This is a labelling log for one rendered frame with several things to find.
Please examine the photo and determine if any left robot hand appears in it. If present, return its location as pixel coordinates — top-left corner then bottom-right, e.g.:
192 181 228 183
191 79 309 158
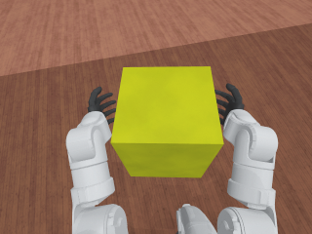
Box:
88 86 116 125

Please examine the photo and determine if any carton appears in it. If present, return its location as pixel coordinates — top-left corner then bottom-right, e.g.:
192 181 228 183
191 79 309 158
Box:
110 66 224 178

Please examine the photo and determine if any right robot hand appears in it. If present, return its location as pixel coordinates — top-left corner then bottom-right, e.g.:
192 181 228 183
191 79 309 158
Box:
214 83 245 127

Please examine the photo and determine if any right robot thigh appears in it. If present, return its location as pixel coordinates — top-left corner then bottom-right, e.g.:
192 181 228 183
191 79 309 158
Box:
176 206 217 234

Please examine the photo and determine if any robot left forearm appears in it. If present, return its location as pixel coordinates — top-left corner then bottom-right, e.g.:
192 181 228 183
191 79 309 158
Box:
65 111 115 234

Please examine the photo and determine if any robot left upper arm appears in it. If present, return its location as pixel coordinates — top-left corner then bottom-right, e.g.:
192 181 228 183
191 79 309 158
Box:
72 204 129 234

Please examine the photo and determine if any robot right upper arm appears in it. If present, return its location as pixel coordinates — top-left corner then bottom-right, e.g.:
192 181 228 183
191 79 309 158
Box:
216 207 277 234

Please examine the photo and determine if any robot right forearm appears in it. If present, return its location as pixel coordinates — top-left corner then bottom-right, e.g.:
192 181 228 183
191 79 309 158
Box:
223 109 278 234

